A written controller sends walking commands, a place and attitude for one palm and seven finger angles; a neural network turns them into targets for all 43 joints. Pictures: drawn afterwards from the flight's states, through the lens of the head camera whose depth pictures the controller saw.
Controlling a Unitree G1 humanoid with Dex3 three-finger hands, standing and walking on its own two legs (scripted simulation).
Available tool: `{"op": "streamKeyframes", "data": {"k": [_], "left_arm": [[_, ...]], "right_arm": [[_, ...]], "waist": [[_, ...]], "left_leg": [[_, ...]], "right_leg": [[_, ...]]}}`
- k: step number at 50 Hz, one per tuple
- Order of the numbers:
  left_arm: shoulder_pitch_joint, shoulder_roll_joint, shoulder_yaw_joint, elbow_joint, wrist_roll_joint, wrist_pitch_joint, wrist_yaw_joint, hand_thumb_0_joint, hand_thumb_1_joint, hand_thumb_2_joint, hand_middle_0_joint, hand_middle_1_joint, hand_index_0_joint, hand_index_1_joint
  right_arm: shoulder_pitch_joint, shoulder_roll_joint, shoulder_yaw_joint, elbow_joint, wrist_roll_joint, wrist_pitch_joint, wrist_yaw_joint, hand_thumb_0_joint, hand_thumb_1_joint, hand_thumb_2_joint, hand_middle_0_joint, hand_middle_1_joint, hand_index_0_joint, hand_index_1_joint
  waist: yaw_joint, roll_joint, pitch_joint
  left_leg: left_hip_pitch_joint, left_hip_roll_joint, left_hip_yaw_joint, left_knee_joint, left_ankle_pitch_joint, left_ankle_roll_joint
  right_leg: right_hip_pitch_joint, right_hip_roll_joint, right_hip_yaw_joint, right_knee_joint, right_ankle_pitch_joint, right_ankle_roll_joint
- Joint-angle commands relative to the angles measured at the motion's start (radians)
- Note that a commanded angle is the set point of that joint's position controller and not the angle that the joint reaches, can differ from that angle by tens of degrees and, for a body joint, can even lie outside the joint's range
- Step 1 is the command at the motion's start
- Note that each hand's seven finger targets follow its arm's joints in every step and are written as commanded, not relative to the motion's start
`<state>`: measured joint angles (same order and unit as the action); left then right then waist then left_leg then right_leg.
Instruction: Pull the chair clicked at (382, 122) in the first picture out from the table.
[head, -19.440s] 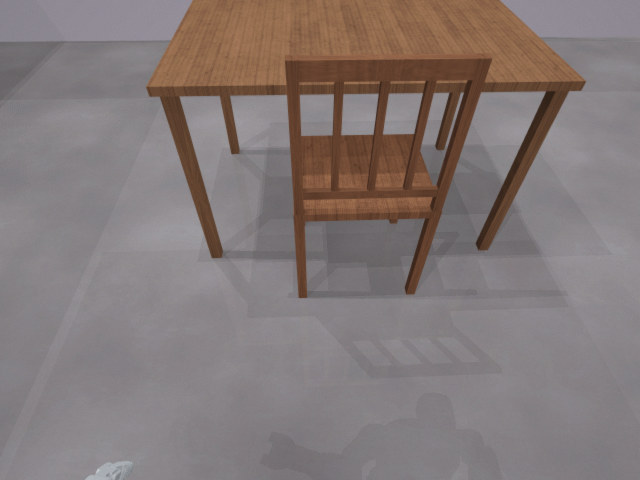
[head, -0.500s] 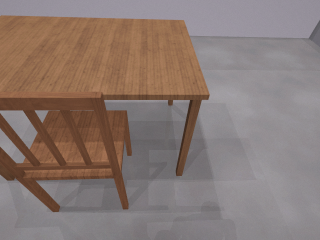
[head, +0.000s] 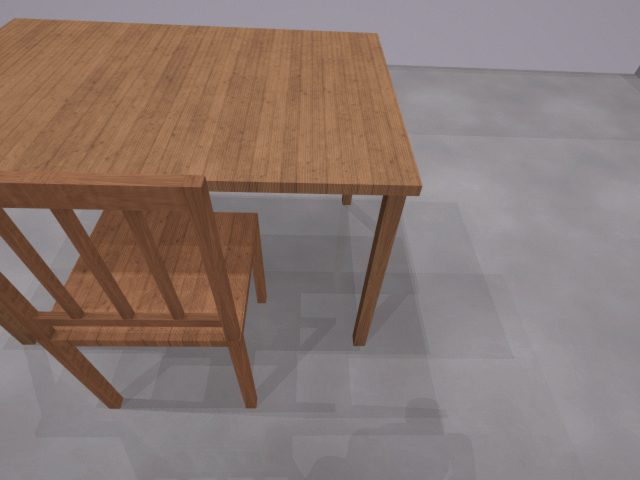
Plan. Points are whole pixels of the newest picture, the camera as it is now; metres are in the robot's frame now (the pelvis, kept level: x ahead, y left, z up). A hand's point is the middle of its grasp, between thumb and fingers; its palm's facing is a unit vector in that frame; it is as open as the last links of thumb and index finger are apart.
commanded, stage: look again from close up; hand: left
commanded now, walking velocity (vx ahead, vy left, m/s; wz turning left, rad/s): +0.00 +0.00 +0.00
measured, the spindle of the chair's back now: (99, 269) +0.44 +0.43 -0.09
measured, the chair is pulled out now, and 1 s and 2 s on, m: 0.00 0.00 0.00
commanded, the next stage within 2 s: none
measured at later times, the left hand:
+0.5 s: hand out of the picture +0.03 +0.14 -0.18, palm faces +0.00 -0.99 -0.17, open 7.4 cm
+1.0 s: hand out of the picture +0.03 +0.12 -0.17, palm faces +0.03 -0.98 -0.19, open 7.4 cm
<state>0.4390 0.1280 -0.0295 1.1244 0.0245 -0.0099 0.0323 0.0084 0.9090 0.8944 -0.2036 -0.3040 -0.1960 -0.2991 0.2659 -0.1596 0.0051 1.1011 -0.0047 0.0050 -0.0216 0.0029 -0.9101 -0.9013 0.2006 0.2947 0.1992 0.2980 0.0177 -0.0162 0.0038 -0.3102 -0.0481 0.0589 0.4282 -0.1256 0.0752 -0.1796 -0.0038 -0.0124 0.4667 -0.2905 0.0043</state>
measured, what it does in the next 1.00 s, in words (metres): shifts its weight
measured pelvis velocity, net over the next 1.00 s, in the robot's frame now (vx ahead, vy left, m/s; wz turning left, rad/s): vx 0.05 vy -0.04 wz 0.00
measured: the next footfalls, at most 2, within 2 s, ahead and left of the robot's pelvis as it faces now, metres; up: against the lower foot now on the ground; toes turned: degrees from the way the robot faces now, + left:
none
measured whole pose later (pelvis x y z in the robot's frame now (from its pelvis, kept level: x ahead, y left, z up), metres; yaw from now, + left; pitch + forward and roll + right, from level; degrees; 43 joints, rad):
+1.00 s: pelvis +0.05 -0.04 +0.00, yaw +0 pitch +0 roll +1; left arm 0.34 0.14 -0.02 1.10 0.01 -0.02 0.04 0.01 0.91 0.89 -0.20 -0.30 -0.20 -0.30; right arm 0.24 -0.17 0.02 1.13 0.00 -0.01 -0.04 0.00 -0.91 -0.90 0.20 0.29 0.20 0.30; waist 0.01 -0.01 0.01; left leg -0.23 -0.02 0.04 0.46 -0.22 0.02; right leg -0.07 0.03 -0.02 0.43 -0.36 -0.05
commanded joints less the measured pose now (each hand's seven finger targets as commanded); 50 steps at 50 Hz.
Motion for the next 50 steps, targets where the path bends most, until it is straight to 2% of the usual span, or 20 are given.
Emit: {"op": "streamKeyframes", "data": {"k": [1, 14, 27, 33, 39, 43, 47, 50], "left_arm": [[0.073, 0.095, 0.018, -0.022, -0.003, -0.018, 0.01, 0.0, 0.9, 0.9, -0.2, -0.3, -0.2, -0.3], [0.02, 0.1, 0.023, -0.041, -0.009, -0.019, 0.013, 0.0, 0.9, 0.9, -0.2, -0.3, -0.2, -0.3], [-0.013, 0.109, 0.03, -0.047, -0.013, -0.018, 0.013, 0.0, 0.9, 0.9, -0.2, -0.3, -0.2, -0.3], [-0.012, 0.12, 0.034, -0.048, -0.01, -0.019, 0.015, 0.0, 0.9, 0.9, -0.2, -0.3, -0.2, -0.3], [-0.008, 0.119, 0.035, -0.046, -0.011, -0.019, 0.015, 0.0, 0.9, 0.9, -0.2, -0.3, -0.2, -0.3], [-0.008, 0.123, 0.034, -0.043, -0.01, -0.018, 0.015, 0.0, 0.9, 0.9, -0.2, -0.3, -0.2, -0.3], [-0.004, 0.123, 0.034, -0.039, -0.011, -0.018, 0.015, 0.0, 0.9, 0.9, -0.2, -0.3, -0.2, -0.3], [-0.003, 0.123, 0.035, -0.039, -0.011, -0.017, 0.015, 0.0, 0.9, 0.9, -0.2, -0.3, -0.2, -0.3]], "right_arm": [[0.054, -0.097, -0.019, -0.03, -0.001, -0.024, -0.003, 0.0, -0.9, -0.9, 0.2, 0.3, 0.2, 0.3], [0.077, -0.081, -0.005, -0.011, -0.002, -0.038, -0.008, 0.0, -0.9, -0.9, 0.2, 0.3, 0.2, 0.3], [0.073, -0.086, -0.004, -0.003, -0.002, -0.041, -0.014, 0.0, -0.9, -0.9, 0.2, 0.3, 0.2, 0.3], [0.066, -0.091, -0.004, -0.003, -0.001, -0.042, -0.017, 0.0, -0.9, -0.9, 0.2, 0.3, 0.2, 0.3], [0.053, -0.096, -0.002, -0.003, -0.001, -0.04, -0.018, 0.0, -0.9, -0.9, 0.2, 0.3, 0.2, 0.3], [0.044, -0.097, -0.002, -0.002, 0.0, -0.037, -0.019, 0.0, -0.9, -0.9, 0.2, 0.3, 0.2, 0.3], [0.036, -0.099, -0.001, -0.002, -0.001, -0.036, -0.02, 0.0, -0.9, -0.9, 0.2, 0.3, 0.2, 0.3], [0.037, -0.1, 0.001, -0.001, 0.0, -0.036, -0.021, 0.0, -0.9, -0.9, 0.2, 0.3, 0.2, 0.3]], "waist": [[-0.019, 0.001, 0.077], [-0.013, 0.011, 0.061], [-0.011, 0.001, 0.046], [-0.011, -0.01, 0.026], [-0.011, 0.002, 0.03], [-0.013, -0.017, 0.039], [-0.012, 0.001, 0.039], [-0.012, -0.012, 0.04]], "left_leg": [[0.058, 0.147, -0.181, -0.121, -0.223, -0.011], [0.072, 0.145, -0.155, -0.063, -0.02, -0.011], [0.119, 0.149, -0.135, -0.039, 0.082, -0.015], [0.14, 0.149, -0.126, -0.015, 0.156, -0.014], [0.152, 0.148, -0.119, -0.013, 0.16, -0.018], [0.156, 0.147, -0.117, -0.01, 0.155, -0.02], [0.16, 0.146, -0.117, -0.012, 0.159, -0.021], [0.158, 0.146, -0.116, -0.011, 0.157, -0.022]], "right_leg": [[-0.142, -0.079, 0.1, -0.12, -0.086, -0.044], [-0.073, -0.085, 0.085, -0.103, 0.048, -0.044], [-0.041, -0.09, 0.087, -0.102, 0.127, -0.043], [-0.013, -0.092, 0.088, -0.095, 0.219, -0.041], [-0.01, -0.098, 0.084, -0.1, 0.244, -0.038], [-0.007, -0.096, 0.087, -0.106, 0.265, -0.036], [-0.004, -0.099, 0.089, -0.111, 0.273, -0.035], [0.004, -0.099, 0.084, -0.112, 0.285, -0.033]]}}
